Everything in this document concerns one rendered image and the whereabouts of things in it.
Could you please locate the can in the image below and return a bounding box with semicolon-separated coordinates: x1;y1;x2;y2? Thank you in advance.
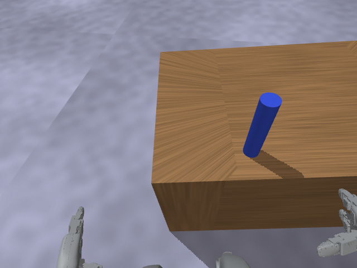
243;93;282;158

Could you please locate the left robot hand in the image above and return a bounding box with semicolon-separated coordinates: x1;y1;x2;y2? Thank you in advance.
56;206;102;268

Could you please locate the right robot hand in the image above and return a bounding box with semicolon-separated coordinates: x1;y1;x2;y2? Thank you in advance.
317;189;357;257

